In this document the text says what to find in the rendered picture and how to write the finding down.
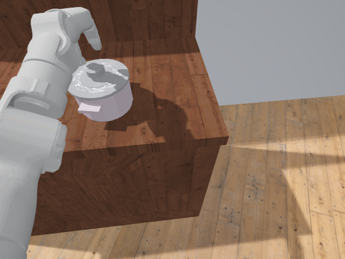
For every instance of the pot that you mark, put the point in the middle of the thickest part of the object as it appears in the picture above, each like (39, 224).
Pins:
(107, 109)

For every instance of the table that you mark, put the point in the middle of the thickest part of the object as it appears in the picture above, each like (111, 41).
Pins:
(155, 162)

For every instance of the left robot hand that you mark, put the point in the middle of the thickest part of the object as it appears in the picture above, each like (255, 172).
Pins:
(87, 26)

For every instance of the lid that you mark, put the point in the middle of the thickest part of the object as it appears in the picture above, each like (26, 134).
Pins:
(112, 82)

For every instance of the left robot forearm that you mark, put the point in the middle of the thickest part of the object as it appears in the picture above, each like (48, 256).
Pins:
(46, 72)

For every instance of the left robot upper arm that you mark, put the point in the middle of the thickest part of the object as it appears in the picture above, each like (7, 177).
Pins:
(30, 145)

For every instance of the knob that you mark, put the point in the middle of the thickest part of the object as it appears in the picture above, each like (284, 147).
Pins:
(95, 70)

